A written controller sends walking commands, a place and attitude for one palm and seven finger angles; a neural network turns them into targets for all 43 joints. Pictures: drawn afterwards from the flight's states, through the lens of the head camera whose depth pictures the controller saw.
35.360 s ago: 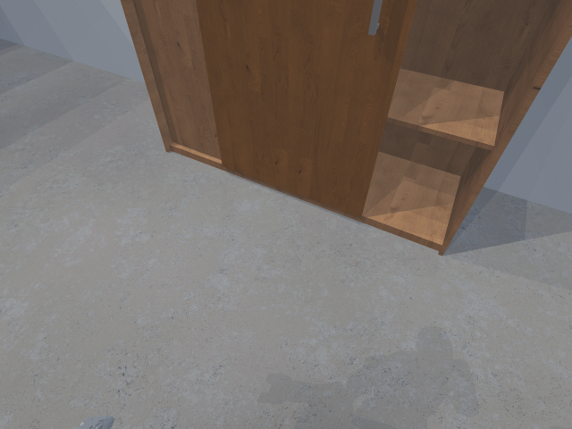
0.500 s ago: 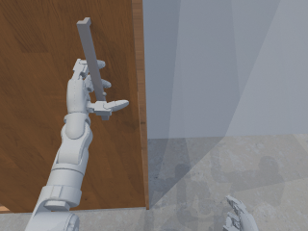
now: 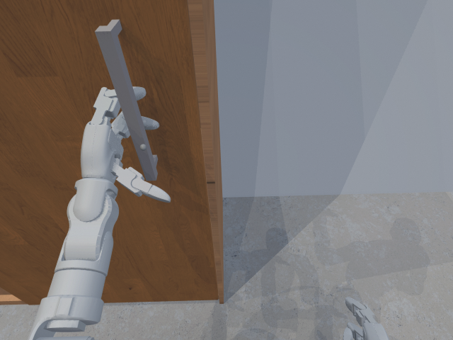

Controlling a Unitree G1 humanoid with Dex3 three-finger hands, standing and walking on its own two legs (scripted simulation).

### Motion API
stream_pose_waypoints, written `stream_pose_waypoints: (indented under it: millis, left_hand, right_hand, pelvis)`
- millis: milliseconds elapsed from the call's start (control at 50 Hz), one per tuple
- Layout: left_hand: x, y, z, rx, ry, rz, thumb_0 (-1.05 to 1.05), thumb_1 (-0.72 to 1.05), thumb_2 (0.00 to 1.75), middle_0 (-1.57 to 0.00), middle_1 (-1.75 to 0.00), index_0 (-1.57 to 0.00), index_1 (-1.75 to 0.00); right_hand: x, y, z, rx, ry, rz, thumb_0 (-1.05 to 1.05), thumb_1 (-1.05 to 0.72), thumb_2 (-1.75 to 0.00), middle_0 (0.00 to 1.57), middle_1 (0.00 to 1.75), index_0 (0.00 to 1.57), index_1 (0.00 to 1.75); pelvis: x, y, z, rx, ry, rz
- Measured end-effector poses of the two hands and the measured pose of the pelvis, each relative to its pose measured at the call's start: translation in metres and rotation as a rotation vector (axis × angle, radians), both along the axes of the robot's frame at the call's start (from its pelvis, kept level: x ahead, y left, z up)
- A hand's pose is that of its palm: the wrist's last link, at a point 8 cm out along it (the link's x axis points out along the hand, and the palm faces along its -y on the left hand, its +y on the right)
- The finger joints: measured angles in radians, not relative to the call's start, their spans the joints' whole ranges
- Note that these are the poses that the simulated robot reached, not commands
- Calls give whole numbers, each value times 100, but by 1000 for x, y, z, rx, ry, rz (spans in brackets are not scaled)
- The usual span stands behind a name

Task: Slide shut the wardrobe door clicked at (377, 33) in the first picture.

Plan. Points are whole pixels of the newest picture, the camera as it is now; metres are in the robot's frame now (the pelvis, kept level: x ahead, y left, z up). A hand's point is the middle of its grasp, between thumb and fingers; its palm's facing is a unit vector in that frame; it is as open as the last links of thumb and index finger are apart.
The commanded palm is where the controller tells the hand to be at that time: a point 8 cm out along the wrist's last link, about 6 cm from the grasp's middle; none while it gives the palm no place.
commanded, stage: slip the hand off the handle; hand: left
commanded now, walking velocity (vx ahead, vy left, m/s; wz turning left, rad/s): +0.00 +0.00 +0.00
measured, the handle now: (136, 112) +0.39 +0.18 +0.23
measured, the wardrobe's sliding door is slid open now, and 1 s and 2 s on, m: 0.00 0.00 0.00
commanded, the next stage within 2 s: draw the hand back to the body in 1.24 s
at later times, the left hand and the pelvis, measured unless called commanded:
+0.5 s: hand (135, 146) +0.34 +0.17 +0.20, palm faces +0.04 -0.99 -0.13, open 14.8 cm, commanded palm +0.32 +0.27 +0.20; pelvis +0.00 +0.01 +0.00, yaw -1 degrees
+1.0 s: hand (78, 185) +0.27 +0.23 +0.19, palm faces +0.15 -0.98 -0.13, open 14.7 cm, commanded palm +0.23 +0.28 +0.20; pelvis +0.00 +0.02 +0.00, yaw +0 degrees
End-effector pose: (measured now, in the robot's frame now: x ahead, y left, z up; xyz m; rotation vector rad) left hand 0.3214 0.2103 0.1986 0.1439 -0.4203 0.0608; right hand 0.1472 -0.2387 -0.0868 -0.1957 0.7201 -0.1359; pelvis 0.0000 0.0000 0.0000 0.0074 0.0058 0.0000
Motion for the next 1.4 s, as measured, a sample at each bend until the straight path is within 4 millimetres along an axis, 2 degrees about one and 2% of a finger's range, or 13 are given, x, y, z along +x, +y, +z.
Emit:
stream_pose_waypoints:
  millis: [100,200,360,580,640,720,780,820,940,1060,1140,1300,1400]
  left_hand:
    - [0,3,1,8,7,-23,-2,-56,19,-48,-121,-19,-108]
    - [1,4,1,9,11,-38,-2,-56,19,-49,-120,-20,-107]
    - [1,8,2,9,15,-52,-2,-56,19,-53,-118,-23,-107]
    - [1,17,2,3,25,-30,-2,-56,19,-58,-116,-25,-113]
    - [-2,28,0,-9,33,15,-2,-56,19,-55,-116,-25,-114]
    - [-17,56,-5,-15,39,114,-2,-55,19,-45,-116,-26,-114]
    - [-35,75,-7,0,28,153,-2,-55,19,-38,-116,-26,-115]
    - [-48,81,-7,7,11,148,-2,-55,19,-34,-116,-25,-115]
    - [-69,75,-9,3,-7,77,-2,-56,19,-28,-115,-25,-115]
    - [-81,73,-10,1,14,72,-2,-56,19,-26,-115,-26,-115]
    - [-96,72,-7,8,8,78,-2,-56,19,-26,-115,-26,-115]
    - [-127,73,-8,18,29,95,-2,-56,19,-26,-115,-26,-115]
    - [-132,67,-10,2,39,85,-2,-56,19,-26,-115,-26,-115]
  right_hand:
    - [18,11,9,14,-53,8,1,-90,-90,20,30,20,30]
    - [21,17,11,19,-59,3,1,-90,-90,20,30,20,30]
    - [3,16,2,12,12,-31,1,-90,-90,20,30,20,30]
    - [-31,2,-8,-4,83,-100,1,-90,-90,20,30,20,30]
    - [-35,-2,-8,-7,82,-110,1,-90,-90,20,30,20,30]
    - [-36,-5,-6,-8,62,-106,1,-90,-90,20,30,20,30]
    - [-31,-6,-3,-20,44,-79,1,-90,-90,20,30,20,30]
    - [-24,-5,-1,-31,29,-55,1,-90,-90,20,30,20,30]
    - [6,10,9,-47,-47,15,2,-90,-90,20,30,20,30]
    - [38,35,25,-11,-160,76,2,-90,-90,20,30,20,30]
    - [53,51,31,17,-207,123,1,-90,-90,20,30,20,30]
    - [61,67,31,31,-205,184,1,-90,-90,20,30,20,30]
    - [57,65,25,19,-184,191,1,-90,-90,20,30,20,30]
  pelvis:
    - [3,3,0,-1,-5,-7]
    - [4,6,0,-3,-9,-9]
    - [3,8,0,-5,-15,-15]
    - [-4,7,0,-4,-16,-28]
    - [-5,6,-1,-3,-15,-33]
    - [-4,6,-1,-3,-10,-35]
    - [-3,7,-1,-6,-10,-27]
    - [-2,8,-2,-11,-12,-18]
    - [0,14,-2,-17,-20,5]
    - [5,18,-2,-16,-28,6]
    - [9,20,-2,-16,-35,7]
    - [12,21,-3,-20,-49,23]
    - [10,20,-4,-22,-54,35]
